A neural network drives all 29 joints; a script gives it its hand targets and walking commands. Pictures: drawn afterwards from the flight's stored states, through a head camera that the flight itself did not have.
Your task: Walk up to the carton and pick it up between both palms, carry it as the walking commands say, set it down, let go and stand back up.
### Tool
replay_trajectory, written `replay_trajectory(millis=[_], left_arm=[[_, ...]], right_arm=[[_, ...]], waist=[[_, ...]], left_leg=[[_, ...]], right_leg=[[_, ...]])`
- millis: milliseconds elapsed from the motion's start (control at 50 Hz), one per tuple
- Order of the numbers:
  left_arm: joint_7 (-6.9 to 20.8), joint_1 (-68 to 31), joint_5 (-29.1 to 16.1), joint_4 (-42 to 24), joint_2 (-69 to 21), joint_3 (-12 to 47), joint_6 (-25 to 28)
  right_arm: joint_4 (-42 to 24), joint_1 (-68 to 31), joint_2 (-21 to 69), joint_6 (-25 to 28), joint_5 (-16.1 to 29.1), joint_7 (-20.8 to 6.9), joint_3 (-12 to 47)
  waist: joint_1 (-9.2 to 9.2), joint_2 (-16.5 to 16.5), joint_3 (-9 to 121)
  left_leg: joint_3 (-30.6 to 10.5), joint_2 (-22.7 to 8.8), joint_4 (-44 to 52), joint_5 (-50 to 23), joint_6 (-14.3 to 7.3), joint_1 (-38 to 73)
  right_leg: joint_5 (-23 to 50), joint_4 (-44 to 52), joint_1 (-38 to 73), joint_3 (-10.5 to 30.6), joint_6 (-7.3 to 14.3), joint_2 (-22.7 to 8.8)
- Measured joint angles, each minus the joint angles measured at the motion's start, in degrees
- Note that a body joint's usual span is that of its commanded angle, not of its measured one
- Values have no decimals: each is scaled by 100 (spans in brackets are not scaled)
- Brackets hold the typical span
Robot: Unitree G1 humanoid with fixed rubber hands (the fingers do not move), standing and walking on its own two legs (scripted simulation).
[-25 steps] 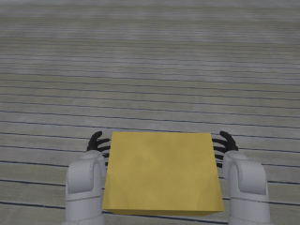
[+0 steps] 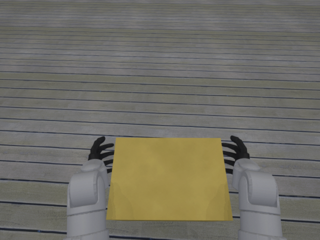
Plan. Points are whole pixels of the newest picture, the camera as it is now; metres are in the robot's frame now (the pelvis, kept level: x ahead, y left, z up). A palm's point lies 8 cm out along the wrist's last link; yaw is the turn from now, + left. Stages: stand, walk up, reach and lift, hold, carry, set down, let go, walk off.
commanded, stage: carry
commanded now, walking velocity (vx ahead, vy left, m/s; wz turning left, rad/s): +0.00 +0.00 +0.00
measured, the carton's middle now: (167, 182) +0.31 +0.01 -0.03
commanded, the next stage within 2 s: none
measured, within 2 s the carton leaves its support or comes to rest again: neither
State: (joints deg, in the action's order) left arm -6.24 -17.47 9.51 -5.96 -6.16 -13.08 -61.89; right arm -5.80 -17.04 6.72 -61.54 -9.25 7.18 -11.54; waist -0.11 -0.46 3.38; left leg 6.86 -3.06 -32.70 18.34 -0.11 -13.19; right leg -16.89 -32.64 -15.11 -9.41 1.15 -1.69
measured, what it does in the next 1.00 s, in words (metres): steps on the spot: left foot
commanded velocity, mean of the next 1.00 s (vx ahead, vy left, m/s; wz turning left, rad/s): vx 0.00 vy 0.00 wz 0.00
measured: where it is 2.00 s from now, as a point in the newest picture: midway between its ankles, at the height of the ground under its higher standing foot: outside the picture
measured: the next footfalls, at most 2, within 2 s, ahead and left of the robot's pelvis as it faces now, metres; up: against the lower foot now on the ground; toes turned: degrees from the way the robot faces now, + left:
left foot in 0.34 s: +0.09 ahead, +0.11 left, +0.00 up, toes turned -4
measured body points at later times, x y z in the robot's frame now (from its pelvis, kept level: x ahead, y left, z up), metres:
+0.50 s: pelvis +0.05 +0.03 -0.01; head +0.06 +0.03 +0.44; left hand +0.36 +0.20 +0.04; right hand +0.36 -0.14 +0.04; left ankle +0.05 +0.11 -0.74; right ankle +0.00 -0.09 -0.74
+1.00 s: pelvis +0.03 +0.03 -0.01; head +0.00 +0.04 +0.44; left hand +0.31 +0.21 +0.05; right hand +0.32 -0.13 +0.05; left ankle +0.05 +0.11 -0.74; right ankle +0.00 -0.09 -0.74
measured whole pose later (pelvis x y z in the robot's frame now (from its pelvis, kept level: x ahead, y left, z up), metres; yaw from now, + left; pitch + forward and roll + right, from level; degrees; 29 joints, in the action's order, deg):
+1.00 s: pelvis +0.03 +0.03 -0.01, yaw +1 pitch +2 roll -1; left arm -3.9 -11.6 11.8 0.3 -6.8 -11.9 -53.2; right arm 2.5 -12.5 6.1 -52.6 -11.2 3.7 -11.4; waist -0.6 -0.2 7.0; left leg 7.1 0.1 -31.7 14.8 -3.8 -19.0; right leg -19.2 -31.1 -13.7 -5.7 -0.4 -2.2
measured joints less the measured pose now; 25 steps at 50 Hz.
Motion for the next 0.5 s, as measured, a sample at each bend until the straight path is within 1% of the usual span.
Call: replay_trajectory(millis=[20, 60, 140, 180, 220, 260, 280, 300, 320, 340, 360, 380, 420, 440, 480, 500], left_arm=[[8, -60, 32, 104, 10, 10, 64], [-40, -69, 14, 73, 11, 54, 125], [-131, 8, -172, -337, 76, 118, 17], [-125, -72, -249, -395, 150, 117, -74], [-80, -261, -208, -244, 162, 109, -94], [-98, -455, -103, -56, 94, 121, -62], [-29, -442, 27, 34, 9, 104, 13], [20, -354, 135, 72, -86, 75, 87], [24, -238, 187, 49, -160, 53, 123], [-6, -125, 198, -6, -206, 41, 130], [-92, 38, 127, -163, -184, 81, 95], [-94, 204, 65, -312, -142, 102, 72], [5, 216, 7, -181, -17, 20, 109], [67, 146, 18, -8, 44, -6, 155], [147, 71, 80, 272, 60, -27, 290], [196, 61, 167, 476, -2, -70, 436]], right_arm=[[82, -29, -22, 73, -42, -42, -11], [41, -17, -43, 143, -35, -38, 1], [-361, 25, -1, 25, 154, 159, 64], [-478, -25, 11, -81, 207, 234, 76], [-429, -108, -36, -104, 147, 164, 32], [-297, -197, -143, -56, 114, 60, -51], [-204, -182, -157, 14, 46, -46, -95], [-143, -127, -146, 68, -3, -114, -131], [-115, -72, -131, 85, -21, -147, -147], [-88, -41, -113, 83, -24, -167, -150], [-133, 44, -60, 79, 28, -104, -110], [-190, 154, 30, 106, 54, -64, -64], [-27, 131, 130, 175, 87, 55, -47], [106, 86, 132, 216, 47, 56, -33], [277, 109, 126, 339, -98, -46, -47], [434, 133, 116, 461, -185, -131, -94]], waist=[[-19, -4, 34], [-38, -12, 65], [3, -1, 3], [19, 26, 7], [-7, 46, 46], [-64, -1, 66], [-72, -16, 105], [-62, -18, 127], [-40, -7, 109], [-23, 19, 80], [-7, -40, 78], [28, -114, 86], [80, -152, -1], [82, -139, -16], [53, -116, 22], [34, -61, 64]], left_leg=[[9, 10, 70, -19, -15, 26], [33, 33, 240, -73, -42, 98], [62, 72, 360, -260, -111, 186], [48, 75, 128, -333, -164, 78], [7, 51, -473, -477, -186, -262], [-86, 149, -951, 214, -202, -653], [-111, 204, -830, 421, -224, -777], [-100, 237, -459, 320, -236, -804], [-50, 245, 53, -163, -242, -742], [-2, 227, 455, -815, -271, -649], [59, 251, 442, -839, -298, -597], [105, 293, 324, -607, -324, -595], [131, 327, 154, -243, -361, -567], [131, 327, 116, -173, -364, -574], [118, 344, 33, -119, -339, -614], [92, 329, -13, -90, -327, -621]], right_leg=[[34, 23, -2, 4, -4, -5], [138, -14, -45, 18, -26, -25], [338, -96, -53, 42, -100, -70], [243, 307, 198, 19, -84, -50], [199, 830, 469, -26, -75, -25], [130, 947, 525, -24, -47, -61], [83, 905, 514, -20, -41, -84], [27, 823, 525, -18, -52, -102], [-56, 672, 545, -14, -82, -115], [-192, 426, 541, 3, -125, -116], [-371, 100, 457, 67, -178, -176], [-581, -235, 328, 203, -220, -207], [-1015, -564, 131, 437, -217, -138], [-995, -480, 58, 481, -192, -99], [-314, 50, 62, 477, -137, -87], [-262, 86, 91, 450, -127, -72]])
